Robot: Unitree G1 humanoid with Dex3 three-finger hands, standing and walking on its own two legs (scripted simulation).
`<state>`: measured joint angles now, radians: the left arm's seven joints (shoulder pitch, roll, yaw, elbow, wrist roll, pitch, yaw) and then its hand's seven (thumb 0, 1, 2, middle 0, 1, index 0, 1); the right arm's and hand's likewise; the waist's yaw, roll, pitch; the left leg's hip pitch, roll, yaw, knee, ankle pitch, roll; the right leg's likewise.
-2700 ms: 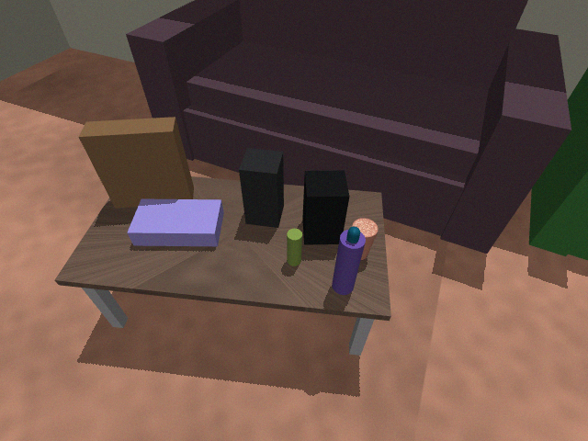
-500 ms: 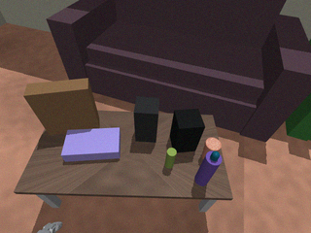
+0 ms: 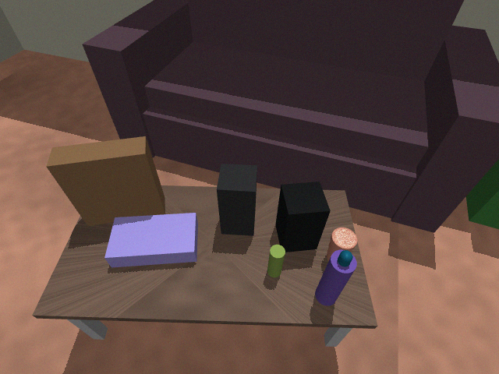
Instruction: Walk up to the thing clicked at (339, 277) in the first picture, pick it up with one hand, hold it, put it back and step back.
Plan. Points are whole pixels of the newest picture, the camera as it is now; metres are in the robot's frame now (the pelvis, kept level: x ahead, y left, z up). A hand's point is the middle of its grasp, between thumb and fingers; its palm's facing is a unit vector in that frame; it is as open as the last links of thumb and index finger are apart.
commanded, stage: walk up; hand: right
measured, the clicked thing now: (335, 276) +0.43 -0.21 -0.29
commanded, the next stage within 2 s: stand in 0.58 s
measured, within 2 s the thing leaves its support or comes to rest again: neither
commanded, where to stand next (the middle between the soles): +0.03 -0.01 m, yaw +0 degrees
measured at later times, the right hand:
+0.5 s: hand out of the picture +0.06 -0.27 -0.15, palm faces +0.00 +0.94 -0.35, open 7.4 cm
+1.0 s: hand out of the picture +0.08 -0.25 -0.16, palm faces -0.02 +0.95 -0.32, open 7.4 cm
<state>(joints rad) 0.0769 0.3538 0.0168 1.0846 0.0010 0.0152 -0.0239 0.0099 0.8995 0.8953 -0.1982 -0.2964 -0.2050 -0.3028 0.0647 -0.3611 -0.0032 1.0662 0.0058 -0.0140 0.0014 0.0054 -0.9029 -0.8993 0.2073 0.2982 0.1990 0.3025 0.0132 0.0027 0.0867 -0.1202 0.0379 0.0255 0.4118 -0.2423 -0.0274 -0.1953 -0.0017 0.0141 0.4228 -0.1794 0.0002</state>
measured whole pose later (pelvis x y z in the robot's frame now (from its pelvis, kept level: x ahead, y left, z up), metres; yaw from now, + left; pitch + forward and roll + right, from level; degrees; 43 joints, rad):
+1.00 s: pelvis +0.01 +0.00 +0.01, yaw +0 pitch -2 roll +0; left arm 0.10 0.35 0.00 1.13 0.01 -0.01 -0.01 0.01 0.90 0.90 -0.20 -0.30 -0.21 -0.30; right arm 0.12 -0.35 0.00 1.13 -0.01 -0.01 0.01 0.01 -0.90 -0.90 0.21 0.30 0.20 0.30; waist -0.01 0.01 0.05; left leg -0.07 0.04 0.02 0.31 -0.20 -0.03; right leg -0.15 0.00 0.01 0.34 -0.15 0.00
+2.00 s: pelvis +0.02 -0.01 +0.01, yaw +1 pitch -2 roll +0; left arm 0.10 0.35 0.00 1.13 0.00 -0.01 -0.01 0.01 0.90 0.90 -0.20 -0.30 -0.21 -0.30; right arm 0.12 -0.35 0.00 1.13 -0.01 -0.01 0.00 0.00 -0.90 -0.90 0.21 0.30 0.20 0.30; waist 0.00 0.01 0.05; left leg -0.05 0.04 0.01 0.29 -0.21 -0.04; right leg -0.13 0.00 0.00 0.33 -0.16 -0.01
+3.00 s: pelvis +0.01 +0.00 +0.00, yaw +0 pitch +1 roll +0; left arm 0.17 0.32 0.01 0.93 -0.04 -0.04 0.03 0.01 0.90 0.91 -0.21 -0.30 -0.21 -0.31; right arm 0.04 -0.33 -0.06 1.06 0.01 -0.03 0.00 0.01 -0.80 -0.79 0.14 0.21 0.14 0.22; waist 0.00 0.00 0.06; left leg -0.19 0.04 0.02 0.42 -0.25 -0.03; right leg -0.26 0.00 0.01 0.45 -0.20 0.00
